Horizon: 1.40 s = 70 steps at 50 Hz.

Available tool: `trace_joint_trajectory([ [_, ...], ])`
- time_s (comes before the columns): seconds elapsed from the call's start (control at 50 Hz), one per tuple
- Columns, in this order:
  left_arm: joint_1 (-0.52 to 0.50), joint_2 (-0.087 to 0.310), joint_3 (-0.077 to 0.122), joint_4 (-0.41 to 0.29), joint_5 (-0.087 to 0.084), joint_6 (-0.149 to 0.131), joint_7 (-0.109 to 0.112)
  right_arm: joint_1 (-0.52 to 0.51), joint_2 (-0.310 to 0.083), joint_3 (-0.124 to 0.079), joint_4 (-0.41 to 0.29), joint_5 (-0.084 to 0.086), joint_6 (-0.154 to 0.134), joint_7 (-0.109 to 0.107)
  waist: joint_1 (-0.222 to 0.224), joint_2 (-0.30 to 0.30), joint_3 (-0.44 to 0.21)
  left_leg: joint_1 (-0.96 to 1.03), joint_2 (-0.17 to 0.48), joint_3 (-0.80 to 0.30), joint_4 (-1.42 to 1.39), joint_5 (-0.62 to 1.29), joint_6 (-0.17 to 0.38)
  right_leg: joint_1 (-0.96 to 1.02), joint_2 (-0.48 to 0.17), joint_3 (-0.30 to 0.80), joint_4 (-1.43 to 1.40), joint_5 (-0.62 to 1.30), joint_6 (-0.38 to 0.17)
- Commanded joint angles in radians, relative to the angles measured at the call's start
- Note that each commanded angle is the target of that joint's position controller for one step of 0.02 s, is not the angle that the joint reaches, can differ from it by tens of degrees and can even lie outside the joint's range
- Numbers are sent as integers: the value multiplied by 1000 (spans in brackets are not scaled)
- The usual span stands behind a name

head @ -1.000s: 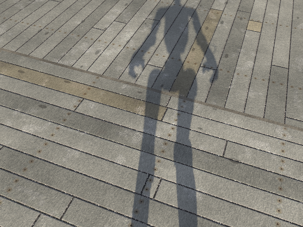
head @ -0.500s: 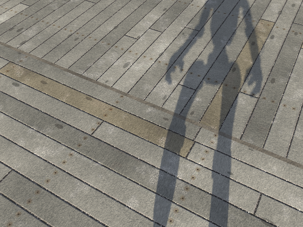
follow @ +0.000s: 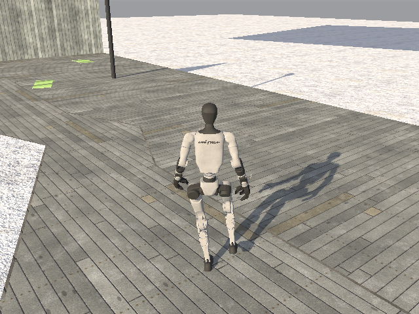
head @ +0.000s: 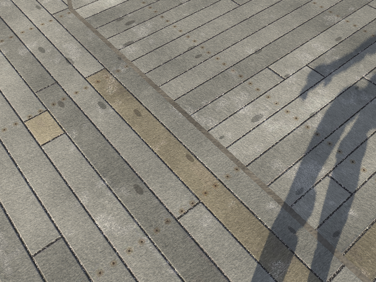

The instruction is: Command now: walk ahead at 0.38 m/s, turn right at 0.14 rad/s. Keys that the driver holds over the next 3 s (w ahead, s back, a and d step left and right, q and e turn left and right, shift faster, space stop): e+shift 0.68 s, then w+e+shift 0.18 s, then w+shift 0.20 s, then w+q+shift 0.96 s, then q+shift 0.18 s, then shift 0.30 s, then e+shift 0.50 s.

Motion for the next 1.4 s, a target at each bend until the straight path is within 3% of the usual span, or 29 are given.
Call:
trace_joint_trajectory([
  [0.02, 46, 48, 16, -22, 11, -14, -17, -77, -105, -21, -68, -9, -39, -36, 23, 27, -62, -153, 205, -14, -167, 886, -86, 200, 60, -108, -292, 249, 0],
  [0.08, -42, 55, 25, -38, 5, -34, -57, 6, -143, -24, -54, -16, -15, -79, -45, 24, -125, 52, 199, 51, -99, 816, -167, 176, 168, -191, -589, 589, 3],
  [0.16, 236, 156, 81, 7, 10, -16, -91, -115, -150, -36, -120, -26, 25, -111, 104, 176, -249, 6, 258, 90, 228, 1025, -227, 483, 264, -221, -564, 454, -37],
  [0.18, 440, 215, 108, 50, 10, -6, -77, -223, -145, -38, -160, -28, 29, -109, 239, 127, -279, -125, 238, 91, 525, 897, -254, 668, 218, -138, -628, 495, -94],
  [0.2, 524, 211, 97, 91, 12, -3, -55, -271, -46, -14, -180, -48, 31, -77, 256, -157, -242, -316, 74, 91, 951, -176, -267, 782, 87, 26, -696, 799, -146],
  [0.22, 337, 234, 75, 12, 88, -18, -45, -28, 58, 10, -194, -39, 29, -42, 31, -277, -318, -549, 0, -124, 1277, -480, -299, 884, -95, 475, -605, 1082, -332],
  [0.24, 181, 274, 94, -91, 97, -7, -33, 83, -58, 7, -198, -13, 17, -13, 19, -168, -501, -575, 43, -272, 1296, -350, -266, 922, -212, 721, -780, 673, -441],
  [0.26, 69, 227, 92, -150, 64, 16, -23, -22, -150, -11, -214, -4, 18, -6, 14, 13, -373, -589, 84, -252, 1196, -250, -218, 749, -165, 690, -856, 237, -420],
  [0.28, 30, 187, 79, -161, 26, 33, -20, -106, -157, -20, -230, -20, 30, -13, -4, 167, -254, -570, 119, -223, 1092, -189, -208, 576, -101, 636, -915, -14, -363],
  [0.36, 30, 181, 85, -162, 11, 64, -8, -138, -87, -14, -240, -30, 57, -32, -17, 58, -140, -418, 148, -186, 658, -140, -240, 315, 94, 415, -913, 85, -268],
  [0.44, 83, 216, 108, -149, 0, 106, 24, -190, -69, -15, -236, -15, 57, -54, 25, -46, -268, -383, 120, -200, 466, -52, -283, 429, 102, 409, -834, 235, -227],
  [0.62, 30, 198, 121, -197, -1, 145, 25, -241, -118, -52, -207, 4, 9, -27, 54, -178, -226, -200, 109, -228, 41, 22, -230, 492, 133, 566, -754, 130, -157],
  [0.66, 54, 146, 102, -201, -9, 147, 18, -204, -156, -68, -188, -4, 10, -27, 53, -50, -272, 38, 274, -295, -126, 190, -159, 370, 224, 482, -579, -194, -100],
  [0.68, 98, 114, 90, -204, -4, 146, 14, -231, -213, -75, -217, -26, 27, -35, 86, 161, -271, 131, 478, -482, -111, 337, -45, 196, 334, 281, -363, -371, -55],
  [0.7, 93, 202, 110, -227, -3, 132, 0, -181, -204, -80, -204, -56, 31, -31, 75, 297, -275, 104, 586, -644, -168, 127, 54, 52, 292, 189, -164, -343, -18],
  [0.72, 79, 258, 121, -211, -4, 128, -5, -211, -159, -72, -225, -39, 30, -34, 58, 232, -216, 88, 544, -587, -199, -167, 30, -18, 212, 154, -104, -213, 0],
  [0.78, 103, 218, 106, -180, 13, 128, -10, -167, -164, -64, -226, 9, 34, -61, 20, 169, -154, 126, 449, -419, -223, -331, -68, -161, 153, 39, 100, -54, 23],
  [0.9, 33, 146, 71, -216, -3, 86, -14, 4, -173, -55, -178, -26, -9, -37, -41, 134, -83, 105, 440, -303, -272, -403, -48, -287, 42, -7, 197, 61, 42],
  [0.92, -39, 146, 66, -218, 105, 114, -58, 61, -187, -54, -152, -70, -6, -16, -50, 20, -57, 0, 456, -288, -314, -419, -50, -229, 106, 29, 146, 92, 19],
  [1.0, 23, 142, 73, -166, 66, 122, -98, 38, -186, -58, -126, -48, -25, 4, 3, 156, -38, 20, 470, -199, -351, -346, -53, -201, 124, 67, -15, 167, 0],
  [1.1, -133, 128, 46, -196, 65, 94, -121, 105, -188, -59, -74, -35, -19, -6, -33, 181, 0, 1, 486, -85, -409, -274, -52, 19, 61, -82, -413, 70, -42],
  [1.16, -62, 127, 42, -169, 60, 69, -103, 135, -221, -65, -37, -30, 4, -1, 2, 188, 3, -52, 493, -95, -310, -24, -17, 305, 125, -158, -593, -78, -92],
  [1.18, 135, 145, 57, -106, 62, 53, -85, 109, -212, -60, -31, -26, 5, 4, 118, 116, -67, -115, 447, -36, -72, 238, -24, 545, 158, -153, -662, -18, -104],
  [1.2, 368, 204, 82, -32, 83, 37, -64, 97, -163, -42, -45, -28, -5, 14, 227, -26, -250, -289, 352, 31, 292, 237, -39, 891, 81, -54, -641, -108, -97],
  [1.22, 490, 361, 104, -36, 102, 25, -36, 50, 3, -1, -132, -21, -20, 24, 251, -368, -359, -619, 198, 0, 707, -325, -71, 1080, -263, 434, -831, -610, -110],
  [1.24, 441, 344, 100, -59, 92, 19, -15, -14, -80, -26, -149, 1, -22, 13, 255, -234, -338, -711, 138, -182, 873, -232, -53, 948, -305, 686, -971, -627, -105],
  [1.28, 272, 201, 58, -43, 80, 21, -16, -2, -104, -35, -118, -6, -9, 27, 119, -64, -163, -698, 261, -153, 856, -33, -66, 759, -228, 355, -915, -357, -81],
  [1.32, 190, 126, 33, -40, 62, 14, -14, 56, -86, -34, -62, -30, 24, 47, 51, -110, -105, -624, 306, -111, 818, 36, -106, 648, -136, 137, -964, -158, -52],
  [1.4, 252, 81, 25, 31, 50, -16, -21, -60, -44, -24, -88, -26, 62, 73, 41, -82, -7, -708, 305, -77, 841, 145, -117, 623, -106, -88, -1025, 162, -29],
])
